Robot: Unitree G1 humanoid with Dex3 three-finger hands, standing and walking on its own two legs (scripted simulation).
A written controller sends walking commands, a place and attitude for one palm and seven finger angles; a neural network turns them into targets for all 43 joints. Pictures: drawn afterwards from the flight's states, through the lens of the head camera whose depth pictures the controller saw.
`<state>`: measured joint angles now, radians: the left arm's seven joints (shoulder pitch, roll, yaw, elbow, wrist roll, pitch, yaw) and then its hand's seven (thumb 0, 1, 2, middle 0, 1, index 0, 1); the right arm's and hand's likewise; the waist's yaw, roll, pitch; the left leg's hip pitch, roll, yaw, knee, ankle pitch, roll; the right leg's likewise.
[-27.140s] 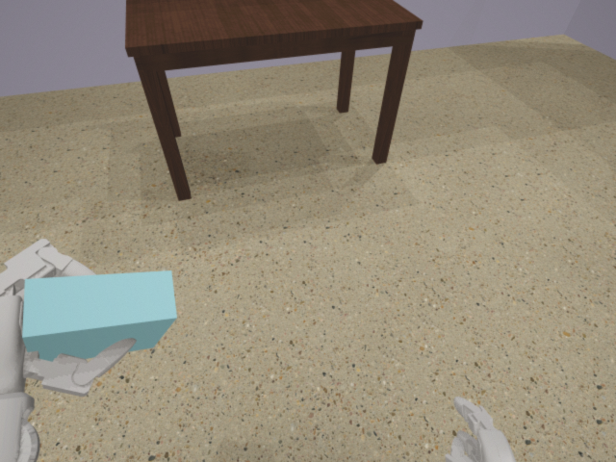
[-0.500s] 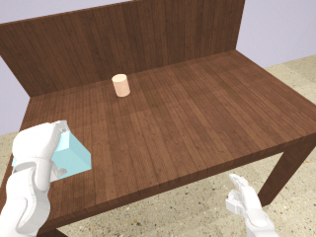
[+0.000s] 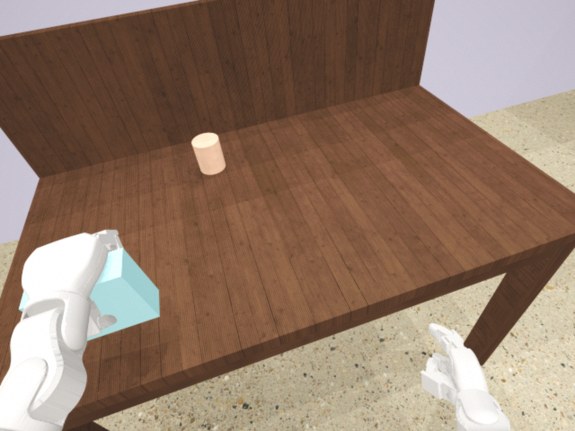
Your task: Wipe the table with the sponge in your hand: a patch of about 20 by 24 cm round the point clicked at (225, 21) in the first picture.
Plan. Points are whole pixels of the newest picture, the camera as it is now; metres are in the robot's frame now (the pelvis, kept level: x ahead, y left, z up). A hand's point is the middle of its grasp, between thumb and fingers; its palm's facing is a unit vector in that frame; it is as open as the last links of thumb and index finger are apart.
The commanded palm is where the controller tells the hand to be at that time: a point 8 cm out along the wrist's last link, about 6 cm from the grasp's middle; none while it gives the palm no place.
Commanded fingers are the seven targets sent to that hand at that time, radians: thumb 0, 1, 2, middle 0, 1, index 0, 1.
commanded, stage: move the sponge above the wiping area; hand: left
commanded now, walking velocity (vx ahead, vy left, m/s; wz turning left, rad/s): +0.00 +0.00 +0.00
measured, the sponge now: (104, 304) +0.23 +0.31 +0.07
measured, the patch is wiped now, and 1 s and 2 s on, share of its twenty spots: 0.00 0.00 0.00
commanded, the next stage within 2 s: none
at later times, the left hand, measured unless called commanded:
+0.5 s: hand (108, 289) +0.24 +0.30 +0.09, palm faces +0.03 -0.10 -0.99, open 9.2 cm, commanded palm +0.21 +0.29 +0.16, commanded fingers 0.00 0.10 1.30 -1.20 -1.60 -1.20 -1.60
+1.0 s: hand (124, 284) +0.26 +0.29 +0.08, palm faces +0.01 -0.10 -0.99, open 9.2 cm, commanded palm +0.23 +0.28 +0.14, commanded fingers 0.00 0.10 1.30 -1.20 -1.60 -1.20 -1.60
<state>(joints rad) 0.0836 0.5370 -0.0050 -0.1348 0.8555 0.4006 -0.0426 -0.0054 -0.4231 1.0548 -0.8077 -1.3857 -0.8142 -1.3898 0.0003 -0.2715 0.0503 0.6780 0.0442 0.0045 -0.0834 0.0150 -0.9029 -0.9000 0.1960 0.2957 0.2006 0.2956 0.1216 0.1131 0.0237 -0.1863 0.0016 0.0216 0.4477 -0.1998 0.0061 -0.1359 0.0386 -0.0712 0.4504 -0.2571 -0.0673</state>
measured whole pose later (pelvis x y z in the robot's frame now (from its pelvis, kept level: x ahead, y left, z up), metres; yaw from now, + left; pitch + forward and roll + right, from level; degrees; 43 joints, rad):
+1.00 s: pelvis +0.01 +0.01 +0.00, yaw +0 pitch -2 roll +0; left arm 0.02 0.44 -0.10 -0.01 0.92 0.42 0.03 -0.01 -0.42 1.06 -0.81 -1.39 -0.81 -1.39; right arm 0.01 -0.25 0.04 0.68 0.05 0.03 -0.06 0.01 -0.90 -0.90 0.20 0.30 0.20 0.30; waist 0.11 0.10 0.00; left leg -0.21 -0.01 0.03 0.44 -0.20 0.02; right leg -0.16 0.03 -0.06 0.44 -0.25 -0.06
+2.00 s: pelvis +0.00 +0.01 +0.00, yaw +0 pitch -2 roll +0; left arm 0.04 0.43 -0.11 -0.05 0.91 0.46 0.01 -0.01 -0.42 1.06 -0.81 -1.39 -0.81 -1.39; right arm -0.01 -0.26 0.04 0.67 0.06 0.04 -0.05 0.01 -0.90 -0.90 0.20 0.30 0.20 0.30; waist 0.11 0.11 -0.01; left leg -0.20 -0.01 0.02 0.44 -0.20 0.02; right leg -0.15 0.03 -0.06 0.44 -0.25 -0.05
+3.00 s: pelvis +0.00 +0.00 +0.00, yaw +0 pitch -2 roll +0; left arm 0.03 0.42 -0.12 0.00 0.93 0.43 0.06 -0.01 -0.43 1.06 -0.81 -1.39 -0.81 -1.39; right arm 0.01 -0.25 0.03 0.69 0.06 0.03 -0.06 0.01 -0.90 -0.90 0.20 0.30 0.20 0.30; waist 0.11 0.10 -0.01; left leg -0.20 0.00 0.02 0.44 -0.20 0.00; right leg -0.15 0.05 -0.06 0.44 -0.25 -0.07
